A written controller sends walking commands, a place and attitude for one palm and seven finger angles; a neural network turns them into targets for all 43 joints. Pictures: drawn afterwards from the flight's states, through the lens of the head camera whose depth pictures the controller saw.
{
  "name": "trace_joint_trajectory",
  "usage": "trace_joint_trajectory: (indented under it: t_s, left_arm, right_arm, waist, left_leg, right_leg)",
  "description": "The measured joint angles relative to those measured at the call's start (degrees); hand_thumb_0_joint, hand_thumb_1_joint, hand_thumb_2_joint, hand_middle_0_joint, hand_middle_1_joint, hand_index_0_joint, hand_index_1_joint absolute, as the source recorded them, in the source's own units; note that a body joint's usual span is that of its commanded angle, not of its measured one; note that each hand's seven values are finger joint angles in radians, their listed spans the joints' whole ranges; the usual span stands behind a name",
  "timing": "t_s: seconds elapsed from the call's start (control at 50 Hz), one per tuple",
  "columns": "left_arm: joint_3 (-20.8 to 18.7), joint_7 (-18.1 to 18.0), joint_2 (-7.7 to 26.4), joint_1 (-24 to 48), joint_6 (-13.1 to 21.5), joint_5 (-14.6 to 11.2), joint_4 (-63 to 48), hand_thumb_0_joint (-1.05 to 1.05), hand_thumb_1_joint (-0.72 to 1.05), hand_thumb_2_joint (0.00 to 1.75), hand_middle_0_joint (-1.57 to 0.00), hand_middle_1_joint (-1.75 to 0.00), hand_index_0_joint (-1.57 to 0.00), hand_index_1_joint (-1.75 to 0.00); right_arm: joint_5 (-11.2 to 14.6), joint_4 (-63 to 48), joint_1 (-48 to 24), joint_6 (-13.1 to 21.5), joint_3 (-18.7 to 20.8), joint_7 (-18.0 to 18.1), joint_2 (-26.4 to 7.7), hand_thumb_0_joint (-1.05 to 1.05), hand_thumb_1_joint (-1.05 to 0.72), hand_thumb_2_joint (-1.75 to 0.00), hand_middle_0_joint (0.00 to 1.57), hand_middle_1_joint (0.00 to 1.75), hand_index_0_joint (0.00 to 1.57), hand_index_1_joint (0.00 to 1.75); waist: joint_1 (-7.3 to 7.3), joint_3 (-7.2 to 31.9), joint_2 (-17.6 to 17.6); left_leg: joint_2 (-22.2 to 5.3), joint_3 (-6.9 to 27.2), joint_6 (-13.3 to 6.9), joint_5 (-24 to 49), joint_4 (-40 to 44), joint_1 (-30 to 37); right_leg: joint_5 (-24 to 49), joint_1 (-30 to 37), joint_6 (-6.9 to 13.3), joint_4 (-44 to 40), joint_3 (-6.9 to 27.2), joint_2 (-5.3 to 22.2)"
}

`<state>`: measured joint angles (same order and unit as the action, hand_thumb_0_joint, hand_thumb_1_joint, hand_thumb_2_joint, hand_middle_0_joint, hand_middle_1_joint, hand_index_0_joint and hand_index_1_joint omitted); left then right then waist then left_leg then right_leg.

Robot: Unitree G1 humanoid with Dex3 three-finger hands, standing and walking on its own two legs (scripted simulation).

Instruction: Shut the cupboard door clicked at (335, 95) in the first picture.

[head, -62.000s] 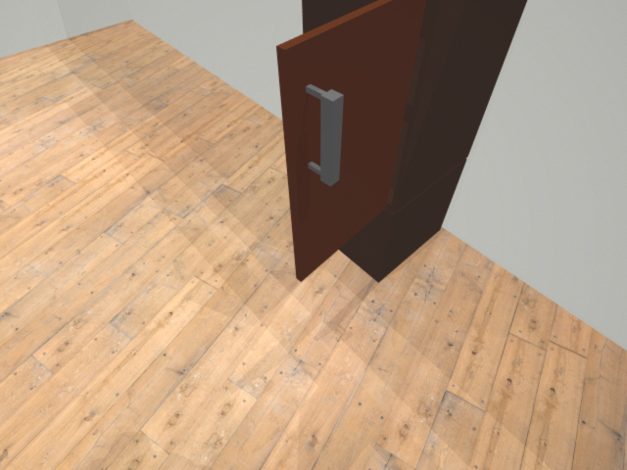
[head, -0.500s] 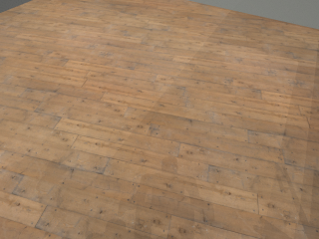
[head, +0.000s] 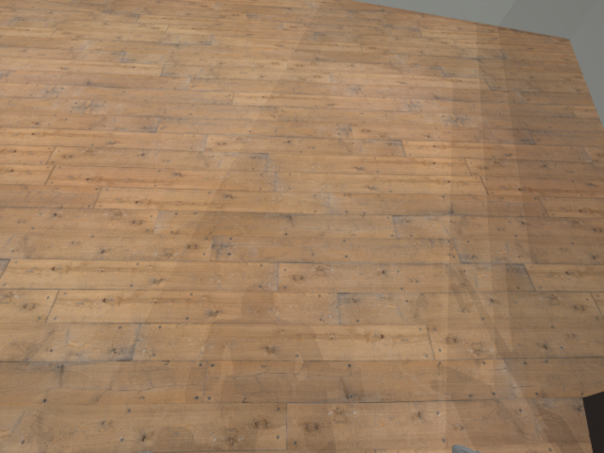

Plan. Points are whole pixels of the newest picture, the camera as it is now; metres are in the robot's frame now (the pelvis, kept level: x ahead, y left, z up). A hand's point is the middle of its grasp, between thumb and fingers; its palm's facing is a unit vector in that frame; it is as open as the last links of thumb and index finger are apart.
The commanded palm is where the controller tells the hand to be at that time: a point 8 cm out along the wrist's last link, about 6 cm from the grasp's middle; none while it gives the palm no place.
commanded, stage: turn to face it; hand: left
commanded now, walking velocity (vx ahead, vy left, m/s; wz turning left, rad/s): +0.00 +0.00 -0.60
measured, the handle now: out of the picture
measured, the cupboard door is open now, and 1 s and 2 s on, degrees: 29 29 29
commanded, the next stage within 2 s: take the last steps up to it in 1.98 s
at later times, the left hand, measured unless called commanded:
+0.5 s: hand (220, 424) +0.17 +0.13 -0.14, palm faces -0.31 -0.91 -0.28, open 7.4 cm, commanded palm none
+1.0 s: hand (220, 417) +0.19 +0.14 -0.17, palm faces -0.51 -0.84 -0.21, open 7.4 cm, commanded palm none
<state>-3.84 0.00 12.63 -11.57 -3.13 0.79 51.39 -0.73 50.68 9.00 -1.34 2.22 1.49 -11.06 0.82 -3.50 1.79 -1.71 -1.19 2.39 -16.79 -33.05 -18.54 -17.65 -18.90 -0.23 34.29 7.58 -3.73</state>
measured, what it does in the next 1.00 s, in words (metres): steps on the spot, turning right: right foot, then left foot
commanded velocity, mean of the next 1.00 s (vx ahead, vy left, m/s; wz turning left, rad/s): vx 0.00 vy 0.00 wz -0.60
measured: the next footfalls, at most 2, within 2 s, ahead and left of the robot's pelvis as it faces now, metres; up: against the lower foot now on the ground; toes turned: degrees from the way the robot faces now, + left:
right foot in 0.42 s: -0.01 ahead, -0.13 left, +0.00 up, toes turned -21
left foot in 0.92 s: +0.11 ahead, +0.06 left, +0.00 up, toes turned -32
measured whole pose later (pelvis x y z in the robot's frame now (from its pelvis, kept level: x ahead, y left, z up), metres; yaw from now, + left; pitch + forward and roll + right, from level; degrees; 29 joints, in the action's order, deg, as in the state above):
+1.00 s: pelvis +0.02 -0.01 +0.01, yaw -35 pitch +2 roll -1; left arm -4.6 0.4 15.0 -12.2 -3.8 1.0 52.7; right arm -1.5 48.4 7.6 -1.0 1.1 1.8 -11.0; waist 2.1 -4.6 3.1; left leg -1.9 -3.1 -0.7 -17.6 -31.9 -16.4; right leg -28.3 -24.8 -1.1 51.0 5.5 -4.9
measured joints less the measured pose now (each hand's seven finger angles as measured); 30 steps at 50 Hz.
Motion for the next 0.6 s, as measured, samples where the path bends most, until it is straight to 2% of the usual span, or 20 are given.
trace_joint_trajectory:
  t_s: [0.02,0.06,0.12,0.18,0.24,0.3,0.38,0.42,0.44,0.46,0.5,0.54,0.6]
  left_arm:
    - [-0.2,0.0,0.6,0.3,-0.4,-0.1,0.2,0.00,0.90,0.90,-0.20,-0.30,-0.20,-0.30]
    - [-0.7,0.3,1.5,0.5,-1.0,0.1,0.4,0.00,0.90,0.90,-0.20,-0.30,-0.20,-0.30]
    - [-1.4,1.2,2.5,1.0,-1.5,0.4,0.4,0.00,0.91,0.90,-0.20,-0.30,-0.20,-0.30]
    - [-1.8,1.7,3.0,1.5,-1.6,0.3,-0.1,0.00,0.91,0.90,-0.20,-0.30,-0.20,-0.30]
    - [-1.9,1.9,3.1,2.0,-1.8,0.2,-0.4,0.00,0.91,0.90,-0.20,-0.30,-0.20,-0.30]
    - [-1.7,2.0,2.9,2.8,-1.9,0.3,-0.5,0.00,0.91,0.90,-0.20,-0.30,-0.20,-0.30]
    - [-1.0,2.2,2.0,4.1,-1.4,0.3,-1.0,0.00,0.91,0.90,-0.20,-0.30,-0.19,-0.30]
    - [-0.5,2.3,1.8,4.3,-0.6,0.3,-1.7,0.00,0.91,0.90,-0.20,-0.30,-0.20,-0.30]
    - [-0.3,2.0,1.2,4.5,0.1,0.5,-1.7,0.00,0.91,0.90,-0.20,-0.30,-0.20,-0.30]
    - [0.1,1.7,0.6,4.7,0.8,0.4,-1.6,0.00,0.91,0.90,-0.20,-0.30,-0.20,-0.30]
    - [0.9,1.1,-0.4,4.3,1.4,0.2,-1.8,0.00,0.91,0.90,-0.20,-0.30,-0.20,-0.30]
    - [1.1,0.4,-0.9,3.5,1.4,0.1,-1.8,0.00,0.91,0.90,-0.20,-0.30,-0.20,-0.30]
    - [1.4,0.0,-1.1,2.4,1.3,-0.1,-1.4,0.00,0.90,0.90,-0.20,-0.30,-0.20,-0.30]
  right_arm:
    - [-0.2,-0.2,-0.2,0.3,-0.3,0.0,0.5,0.01,-0.91,-0.90,0.20,0.30,0.20,0.30]
    - [-0.8,-0.9,0.1,0.5,-1.1,0.1,1.1,0.01,-0.91,-0.90,0.20,0.30,0.20,0.30]
    - [-1.2,-1.4,1.3,0.6,-1.6,0.4,1.4,0.01,-0.91,-0.90,0.20,0.30,0.20,0.30]
    - [-1.2,-1.1,2.2,0.5,-1.6,0.6,1.3,0.01,-0.91,-0.90,0.20,0.30,0.20,0.30]
    - [-1.2,-0.5,3.0,0.5,-1.2,0.5,0.9,0.01,-0.91,-0.90,0.20,0.30,0.20,0.30]
    - [-1.3,0.2,3.7,0.5,-0.5,0.3,0.2,0.01,-0.91,-0.90,0.20,0.30,0.20,0.30]
    - [-1.3,1.2,4.8,0.1,0.4,-0.2,-1.4,0.01,-0.91,-0.90,0.20,0.30,0.20,0.30]
    - [-1.0,1.5,5.8,-0.3,0.9,-0.5,-2.4,0.01,-0.91,-0.90,0.20,0.30,0.20,0.30]
    - [-0.8,1.9,5.9,-0.7,1.3,-0.5,-3.1,0.01,-0.91,-0.90,0.20,0.30,0.20,0.30]
    - [-0.7,2.4,5.5,-1.4,1.5,-0.5,-3.9,0.01,-0.91,-0.90,0.20,0.30,0.20,0.30]
    - [-0.5,2.9,4.8,-2.8,1.8,-0.1,-4.8,0.01,-0.91,-0.90,0.20,0.30,0.20,0.30]
    - [-0.5,3.1,3.9,-3.2,1.8,-0.1,-4.8,0.01,-0.91,-0.90,0.20,0.30,0.20,0.30]
    - [-0.6,2.1,2.7,-2.9,1.7,-0.5,-4.2,0.01,-0.91,-0.90,0.20,0.30,0.20,0.30]
  waist:
    - [0.18,-0.4,0.8]
    - [0.36,-0.8,1.3]
    - [0.23,-1.0,0.8]
    - [0.33,-1.2,0.2]
    - [0.08,-1.2,-0.7]
    - [-0.61,-1.4,-1.5]
    - [-1.77,-1.6,-3.0]
    - [-1.98,-1.2,-3.4]
    - [-1.93,-1.3,-4.5]
    - [-2.00,-1.6,-5.4]
    - [-2.18,-1.6,-6.1]
    - [-1.93,-1.5,-5.5]
    - [-1.92,-1.2,-4.2]
  left_leg:
    - [0.1,-1.0,-1.6,0.0,-0.8,0.1]
    - [-0.8,-2.8,-3.1,-0.8,-1.0,1.0]
    - [-2.2,-4.5,-3.3,0.0,1.7,3.1]
    - [-3.3,-6.4,-3.2,1.1,4.2,4.6]
    - [-4.5,-8.5,-2.9,1.2,5.0,5.5]
    - [-5.7,-10.6,-2.3,0.6,4.3,6.0]
    - [-7.6,-13.1,-0.9,-1.5,0.8,5.5]
    - [-8.6,-14.1,0.2,-3.5,-2.9,4.4]
    - [-9.3,-13.1,0.6,-5.5,-6.4,3.1]
    - [-8.8,-10.4,0.9,-9.6,-11.5,1.0]
    - [-6.1,-5.2,1.3,-13.3,-22.6,-3.7]
    - [-4.4,-3.0,1.9,-10.9,-29.7,-7.3]
    - [-3.5,-1.1,2.8,-6.0,-32.0,-10.5]
  right_leg:
    - [-4.6,-1.5,-0.2,4.5,-0.4,0.2]
    - [-10.5,-4.9,-1.0,15.6,-2.6,0.4]
    - [-10.2,-8.4,-2.3,27.7,-5.6,1.5]
    - [-8.0,-9.4,-3.2,31.3,-7.0,3.2]
    - [-7.5,-8.4,-3.6,28.1,-8.0,4.8]
    - [-7.7,-5.8,-3.4,20.6,-9.2,5.7]
    - [-6.2,-1.3,-2.1,9.6,-11.1,5.4]
    - [-0.6,2.5,-0.8,1.2,-11.9,5.0]
    - [-0.7,2.7,0.5,0.6,-11.9,4.2]
    - [-1.4,2.2,1.6,1.6,-11.8,3.5]
    - [-1.7,2.1,2.7,1.5,-11.0,3.1]
    - [-0.2,2.9,2.8,-1.1,-9.6,2.7]
    - [2.4,3.9,3.3,-5.1,-7.7,1.9]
